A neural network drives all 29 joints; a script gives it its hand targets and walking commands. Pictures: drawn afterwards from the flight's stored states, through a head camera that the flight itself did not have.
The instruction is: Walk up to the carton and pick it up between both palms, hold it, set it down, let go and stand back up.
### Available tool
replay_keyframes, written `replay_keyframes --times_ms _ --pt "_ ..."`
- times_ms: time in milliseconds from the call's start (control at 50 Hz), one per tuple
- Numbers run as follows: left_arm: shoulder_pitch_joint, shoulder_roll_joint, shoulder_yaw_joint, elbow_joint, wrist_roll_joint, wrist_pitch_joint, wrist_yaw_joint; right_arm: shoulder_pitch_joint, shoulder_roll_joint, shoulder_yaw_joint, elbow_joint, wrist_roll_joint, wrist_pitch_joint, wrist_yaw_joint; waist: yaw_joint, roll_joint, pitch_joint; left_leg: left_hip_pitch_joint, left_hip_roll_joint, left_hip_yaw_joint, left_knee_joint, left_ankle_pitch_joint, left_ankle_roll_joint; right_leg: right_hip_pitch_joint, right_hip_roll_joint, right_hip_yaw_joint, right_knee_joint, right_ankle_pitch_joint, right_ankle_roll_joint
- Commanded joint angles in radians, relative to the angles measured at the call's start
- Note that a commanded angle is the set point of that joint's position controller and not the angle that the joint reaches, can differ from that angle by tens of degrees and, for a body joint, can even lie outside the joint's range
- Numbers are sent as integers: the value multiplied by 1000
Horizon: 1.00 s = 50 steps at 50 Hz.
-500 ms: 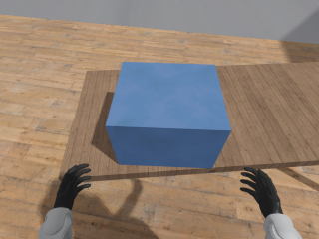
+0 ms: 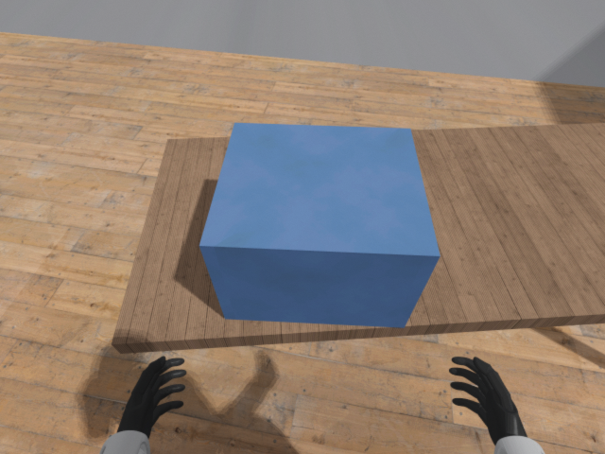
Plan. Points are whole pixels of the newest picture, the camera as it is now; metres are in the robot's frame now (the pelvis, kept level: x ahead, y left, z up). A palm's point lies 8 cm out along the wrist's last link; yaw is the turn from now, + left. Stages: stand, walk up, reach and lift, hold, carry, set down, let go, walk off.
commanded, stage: set down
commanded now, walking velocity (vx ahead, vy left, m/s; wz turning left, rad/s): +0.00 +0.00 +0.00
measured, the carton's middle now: (318, 223) +0.46 +0.01 +0.00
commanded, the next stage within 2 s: let go in 0.38 s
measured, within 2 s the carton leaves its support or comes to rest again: neither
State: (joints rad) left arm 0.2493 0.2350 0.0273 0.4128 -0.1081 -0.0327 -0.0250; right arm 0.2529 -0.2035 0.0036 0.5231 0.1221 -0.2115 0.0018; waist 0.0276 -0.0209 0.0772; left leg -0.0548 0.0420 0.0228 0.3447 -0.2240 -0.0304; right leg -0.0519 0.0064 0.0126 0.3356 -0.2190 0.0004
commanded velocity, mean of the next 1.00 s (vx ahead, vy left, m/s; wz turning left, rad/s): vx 0.00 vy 0.00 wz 0.00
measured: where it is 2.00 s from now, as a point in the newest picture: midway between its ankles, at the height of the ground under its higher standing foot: outside the picture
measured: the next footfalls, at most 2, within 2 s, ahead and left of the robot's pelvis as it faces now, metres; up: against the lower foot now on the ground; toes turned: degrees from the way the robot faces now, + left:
none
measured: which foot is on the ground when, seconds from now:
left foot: down 0.00-1.00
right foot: down 0.00-1.00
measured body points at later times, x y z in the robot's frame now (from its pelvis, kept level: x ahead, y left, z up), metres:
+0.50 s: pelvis -0.01 +0.00 +0.00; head +0.00 +0.01 +0.45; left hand +0.16 +0.23 -0.09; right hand +0.15 -0.23 -0.09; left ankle -0.02 +0.13 -0.75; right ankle -0.02 -0.12 -0.75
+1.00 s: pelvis -0.02 +0.01 -0.01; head +0.00 +0.02 +0.44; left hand +0.15 +0.24 -0.10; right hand +0.13 -0.23 -0.10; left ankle -0.02 +0.13 -0.75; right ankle -0.02 -0.12 -0.75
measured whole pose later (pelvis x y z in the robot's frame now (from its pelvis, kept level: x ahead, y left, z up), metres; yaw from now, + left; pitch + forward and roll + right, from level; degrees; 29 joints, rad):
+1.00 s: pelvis -0.02 +0.01 -0.01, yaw +0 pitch -2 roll +0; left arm 0.19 0.21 0.01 0.56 0.04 0.05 0.00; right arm 0.18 -0.20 -0.06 0.72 -0.04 -0.08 0.03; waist 0.00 -0.01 0.06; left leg -0.17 0.04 0.03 0.45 -0.25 -0.02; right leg -0.16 0.00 0.01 0.42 -0.23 0.01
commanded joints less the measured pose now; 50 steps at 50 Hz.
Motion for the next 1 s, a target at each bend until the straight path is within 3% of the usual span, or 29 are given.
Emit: replay_keyframes --times_ms 0,180,220,420,880,900,920,960,980 --pt "-57 95 25 -119 24 -8 11 -60 -101 -52 -79 -41 -35 -5 -1 37 -71 111 -44 39 1 294 -15 -89 11 -20 -67 167 -15" --pt "-50 78 11 -115 52 28 26 -73 -98 -72 3 -90 -55 -2 -4 29 -100 135 -42 54 17 334 -22 -77 21 -28 -50 212 -12" --pt "-50 73 12 -62 68 52 23 -89 -94 -69 45 -107 -47 -1 1 24 -73 132 -42 56 15 315 -17 -93 19 -30 -52 200 -11" --pt "-110 57 -6 -26 82 114 27 -127 -74 -75 91 -134 -14 3 -19 24 -45 92 -35 62 12 240 -3 -114 20 -32 -52 149 -10" --pt "-149 44 -11 -19 112 140 48 -142 -89 -105 89 -167 -13 27 -10 23 -82 26 -34 65 22 154 8 -127 22 -40 -25 84 -23" --pt "-6 104 35 83 186 60 35 -19 -129 -89 161 -167 121 23 -17 25 -51 -109 77 -66 71 320 14 -165 -65 27 60 159 9" --pt "2 115 35 115 172 37 26 31 -121 -98 162 -169 172 19 -37 7 -51 -153 66 -55 66 216 18 -127 -76 44 28 112 23" --pt "-8 82 28 128 166 11 15 -4 -132 -98 156 -157 200 24 -13 37 -116 -113 63 -47 71 206 25 -125 -71 54 64 186 20" --pt "-16 67 21 135 159 5 13 -5 -130 -95 157 -160 202 26 -16 28 -151 -106 54 -49 82 185 28 -120 -68 53 66 198 19"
